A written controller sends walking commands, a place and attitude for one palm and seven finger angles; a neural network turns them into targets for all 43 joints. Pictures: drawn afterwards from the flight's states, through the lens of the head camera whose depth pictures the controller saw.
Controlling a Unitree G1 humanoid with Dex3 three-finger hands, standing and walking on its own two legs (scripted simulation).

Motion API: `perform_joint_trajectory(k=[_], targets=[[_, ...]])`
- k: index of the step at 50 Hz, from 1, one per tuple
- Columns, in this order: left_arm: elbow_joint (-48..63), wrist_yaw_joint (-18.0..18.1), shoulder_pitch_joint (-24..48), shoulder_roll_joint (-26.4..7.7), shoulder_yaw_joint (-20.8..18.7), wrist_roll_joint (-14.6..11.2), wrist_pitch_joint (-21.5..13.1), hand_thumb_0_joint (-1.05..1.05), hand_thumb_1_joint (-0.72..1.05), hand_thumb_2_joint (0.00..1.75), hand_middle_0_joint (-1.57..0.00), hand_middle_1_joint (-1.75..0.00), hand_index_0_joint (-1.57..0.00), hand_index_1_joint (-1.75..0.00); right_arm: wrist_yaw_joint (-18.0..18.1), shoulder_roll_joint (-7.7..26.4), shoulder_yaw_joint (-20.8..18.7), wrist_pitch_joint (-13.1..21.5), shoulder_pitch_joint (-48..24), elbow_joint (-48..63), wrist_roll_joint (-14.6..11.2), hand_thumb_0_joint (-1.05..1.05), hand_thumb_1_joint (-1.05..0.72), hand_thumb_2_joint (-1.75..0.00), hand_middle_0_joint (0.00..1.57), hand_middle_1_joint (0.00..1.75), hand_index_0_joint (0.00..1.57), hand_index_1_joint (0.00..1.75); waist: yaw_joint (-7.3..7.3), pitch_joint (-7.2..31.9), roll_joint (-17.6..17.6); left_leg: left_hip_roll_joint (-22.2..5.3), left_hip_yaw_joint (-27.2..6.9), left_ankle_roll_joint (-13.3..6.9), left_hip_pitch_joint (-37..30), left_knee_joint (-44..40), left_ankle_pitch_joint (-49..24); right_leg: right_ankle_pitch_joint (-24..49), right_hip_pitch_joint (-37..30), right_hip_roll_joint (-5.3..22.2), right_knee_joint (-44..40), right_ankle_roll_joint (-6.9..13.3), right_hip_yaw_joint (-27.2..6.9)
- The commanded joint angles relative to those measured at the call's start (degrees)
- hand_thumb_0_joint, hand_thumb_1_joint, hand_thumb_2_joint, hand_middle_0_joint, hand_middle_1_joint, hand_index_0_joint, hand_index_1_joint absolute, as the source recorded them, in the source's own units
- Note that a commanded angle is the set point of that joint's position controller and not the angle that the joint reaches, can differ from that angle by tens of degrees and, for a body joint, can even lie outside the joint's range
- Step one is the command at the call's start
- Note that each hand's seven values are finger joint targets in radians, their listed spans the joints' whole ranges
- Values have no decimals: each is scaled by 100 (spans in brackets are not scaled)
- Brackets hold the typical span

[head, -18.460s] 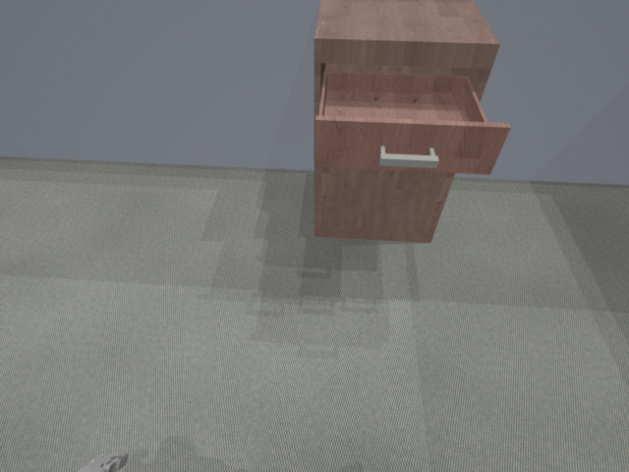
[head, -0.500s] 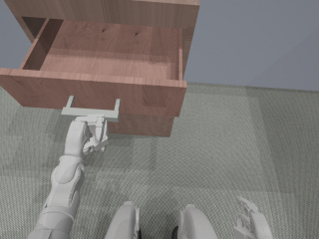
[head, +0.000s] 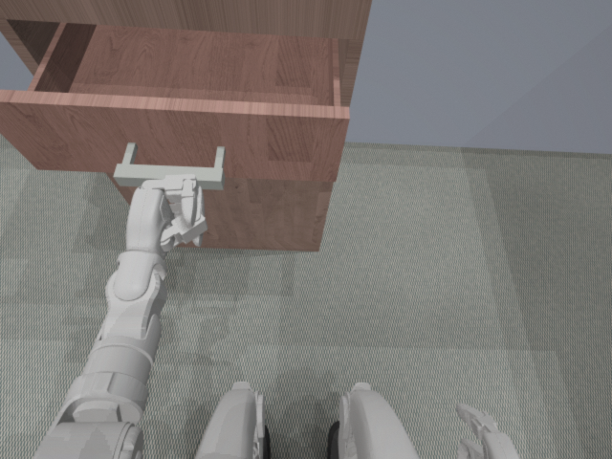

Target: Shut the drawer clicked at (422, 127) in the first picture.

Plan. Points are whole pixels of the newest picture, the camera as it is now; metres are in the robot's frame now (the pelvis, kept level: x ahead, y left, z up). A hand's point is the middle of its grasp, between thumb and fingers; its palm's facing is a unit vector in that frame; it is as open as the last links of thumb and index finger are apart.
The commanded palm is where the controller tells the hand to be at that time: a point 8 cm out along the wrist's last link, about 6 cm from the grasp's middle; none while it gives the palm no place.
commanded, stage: push the drawer shut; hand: left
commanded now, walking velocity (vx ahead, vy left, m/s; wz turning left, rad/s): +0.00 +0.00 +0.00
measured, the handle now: (173, 164) +0.49 +0.18 +0.03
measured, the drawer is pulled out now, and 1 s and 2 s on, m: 0.14 0.03 0.00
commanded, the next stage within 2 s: pull the fist back off the drawer in 1.48 s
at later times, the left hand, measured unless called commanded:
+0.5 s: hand (209, 181) +0.47 +0.13 +0.02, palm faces -0.03 -1.00 -0.05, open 3.3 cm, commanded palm +0.46 +0.18 +0.03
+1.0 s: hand (213, 144) +0.53 +0.13 +0.02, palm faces -0.04 -1.00 -0.05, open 3.4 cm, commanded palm +0.52 +0.17 +0.03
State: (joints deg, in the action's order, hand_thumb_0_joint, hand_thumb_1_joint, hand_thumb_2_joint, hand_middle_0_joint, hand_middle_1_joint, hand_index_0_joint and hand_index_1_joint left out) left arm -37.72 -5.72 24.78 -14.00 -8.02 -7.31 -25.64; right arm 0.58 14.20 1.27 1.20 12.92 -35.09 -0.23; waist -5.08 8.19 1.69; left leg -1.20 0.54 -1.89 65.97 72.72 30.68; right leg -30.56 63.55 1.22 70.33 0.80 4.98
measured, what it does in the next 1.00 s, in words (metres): stands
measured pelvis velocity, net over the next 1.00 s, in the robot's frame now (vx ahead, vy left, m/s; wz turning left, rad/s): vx -0.01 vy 0.00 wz -0.04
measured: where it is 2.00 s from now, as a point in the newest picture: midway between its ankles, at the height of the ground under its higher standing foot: outside the picture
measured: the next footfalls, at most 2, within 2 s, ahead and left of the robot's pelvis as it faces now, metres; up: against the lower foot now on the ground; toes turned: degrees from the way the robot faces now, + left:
none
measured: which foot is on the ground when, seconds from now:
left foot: down 0.00-1.00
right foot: down 0.00-1.00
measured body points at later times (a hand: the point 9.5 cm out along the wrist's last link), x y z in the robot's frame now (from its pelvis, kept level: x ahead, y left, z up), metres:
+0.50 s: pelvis +0.00 -0.01 +0.00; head +0.14 +0.00 +0.42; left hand +0.46 +0.18 +0.03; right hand +0.06 -0.27 -0.13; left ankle +0.03 +0.10 -0.62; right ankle +0.02 -0.12 -0.62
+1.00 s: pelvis -0.01 +0.00 -0.02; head +0.16 +0.01 +0.40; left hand +0.52 +0.18 +0.03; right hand +0.00 -0.27 -0.13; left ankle +0.03 +0.10 -0.62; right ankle +0.02 -0.12 -0.62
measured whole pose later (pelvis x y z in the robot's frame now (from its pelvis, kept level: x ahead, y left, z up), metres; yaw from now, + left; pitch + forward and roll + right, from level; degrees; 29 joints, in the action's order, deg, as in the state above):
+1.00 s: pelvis -0.01 +0.00 -0.02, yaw -2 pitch +29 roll -4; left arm -66.6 -7.9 53.8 -25.7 -20.5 -1.6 -27.7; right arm -1.2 14.8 2.6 -2.6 18.2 -36.2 2.1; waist -11.9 7.3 2.6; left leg -3.0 0.0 -1.6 74.1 76.2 30.9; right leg -29.7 71.6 -0.6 72.5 1.3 5.3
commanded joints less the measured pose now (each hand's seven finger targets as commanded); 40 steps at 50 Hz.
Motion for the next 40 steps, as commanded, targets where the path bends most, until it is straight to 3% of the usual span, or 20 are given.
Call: perform_joint_trajectory(k=[1, 2, 3, 9, 13, 21, 24, 27, 30, 33, 34, 40], targets=[[1144, 142, 2209, -776, -360, -52, -460, 0, 90, 90, -140, -160, -140, -160, 25, 914, -377, 132, 545, 507, 23, 0, -90, -90, 20, 30, 20, 30, -187, 2807, 222, 24, -403, 114, -2166, -922, -1825, 1495, -1108, -163, -867, 61, -262], [1039, 150, 2334, -864, -396, -28, -478, 0, 90, 90, -140, -160, -140, -160, 26, 929, -373, 128, 572, 493, 27, 0, -90, -90, 20, 30, 20, 30, -222, 2746, 232, 15, -441, 114, -2136, -921, -1831, 1469, -1023, -175, -827, 73, -246], [1000, 144, 2545, -734, -281, -6, -503, 0, 90, 90, -140, -160, -140, -160, 13, 903, -371, 119, 569, 455, 27, 0, -90, -90, 20, 30, 20, 30, -286, 2665, 347, 15, -420, 116, -2172, -916, -1788, 1433, -911, -176, -855, 63, -248], [416, 164, 3055, -1013, -537, 64, -611, 0, 90, 90, -140, -160, -140, -160, -1, 925, -369, 52, 689, 374, 53, 0, -90, -90, 20, 30, 20, 30, -360, 2563, 154, 36, -371, 75, -1826, -867, -1505, 1284, -985, -187, -889, 46, -317], [364, 106, 3504, -1065, -519, 104, -696, 0, 90, 90, -140, -160, -140, -160, -18, 921, -358, 29, 793, 351, 74, 0, -90, -90, 20, 30, 20, 30, -377, 2836, 487, 43, -373, 82, -2021, -835, -1647, 1366, -935, -195, -844, 63, -328], [-133, 45, 4010, -1403, -809, 113, -718, 0, 90, 90, -140, -160, -140, -160, -28, 935, -351, -52, 940, 277, 105, 0, -90, -90, 20, 30, 20, 30, -457, 2980, 347, 59, -286, 31, -1694, -713, -1640, 1520, -1202, -207, -869, 31, -428], [-407, 20, 4325, -1585, -930, 143, -756, 0, 90, 90, -140, -160, -140, -160, -26, 951, -333, -75, 1009, 221, 121, 0, -90, -90, 20, 30, 20, 30, -515, 2884, 364, 48, -310, 22, -1613, -690, -1541, 1405, -1091, -221, -861, 35, -425], [-700, 3, 4700, -1529, -844, 188, -790, 0, 90, 90, -140, -160, -140, -160, -38, 954, -324, -88, 1090, 178, 140, 0, -90, -90, 20, 30, 20, 30, -650, 2759, 364, 42, -342, -5, -1584, -644, -1481, 1303, -872, -245, -849, 37, -414], [-902, 1, 4961, -1787, -1021, 231, -801, 0, 90, 90, -140, -160, -140, -160, -42, 999, -314, -117, 1154, 153, 166, 0, -90, -90, 20, 30, 20, 30, -673, 2888, 405, 42, -340, -10, -1481, -588, -1413, 1228, -872, -252, -836, 35, -432], [-927, -23, 5195, -1828, -1007, 299, -830, 0, 90, 90, -140, -160, -140, -160, -61, 1005, -314, -148, 1251, 145, 194, 0, -90, -90, 20, 30, 20, 30, -675, 3171, 707, 30, -386, 6, -1775, -550, -1702, 1397, -743, -265, -748, 58, -390], [-1041, -24, 5167, -1762, -997, 278, -797, 0, 90, 90, -140, -160, -140, -160, -77, 1008, -323, -165, 1257, 137, 194, 0, -90, -90, 20, 30, 20, 30, -714, 3139, 620, 25, -391, 0, -1770, -540, -1678, 1376, -712, -268, -784, 46, -386], [-1165, -9, 5498, -2160, -1254, 331, -730, 0, 90, 90, -140, -160, -140, -160, -106, 1038, -289, -243, 1384, 148, 230, 0, -90, -90, 20, 30, 20, 30, -756, 3248, 603, 17, -365, -35, -1526, -465, -1644, 1397, -876, -300, -790, 31, -445]])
